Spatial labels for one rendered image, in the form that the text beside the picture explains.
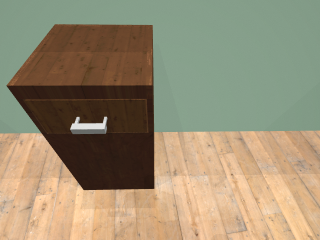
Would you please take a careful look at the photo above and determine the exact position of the handle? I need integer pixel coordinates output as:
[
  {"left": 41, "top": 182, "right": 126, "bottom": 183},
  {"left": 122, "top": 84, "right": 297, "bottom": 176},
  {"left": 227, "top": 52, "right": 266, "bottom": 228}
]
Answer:
[{"left": 70, "top": 116, "right": 108, "bottom": 134}]

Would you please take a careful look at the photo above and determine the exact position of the cabinet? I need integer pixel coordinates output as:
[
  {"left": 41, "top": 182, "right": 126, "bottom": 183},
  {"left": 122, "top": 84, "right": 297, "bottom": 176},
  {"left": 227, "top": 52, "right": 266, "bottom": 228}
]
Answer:
[{"left": 6, "top": 24, "right": 155, "bottom": 190}]

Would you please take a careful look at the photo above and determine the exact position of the drawer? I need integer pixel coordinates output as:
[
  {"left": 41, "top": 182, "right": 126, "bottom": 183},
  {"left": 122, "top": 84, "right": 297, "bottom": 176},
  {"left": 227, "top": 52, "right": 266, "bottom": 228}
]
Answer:
[{"left": 25, "top": 99, "right": 148, "bottom": 133}]

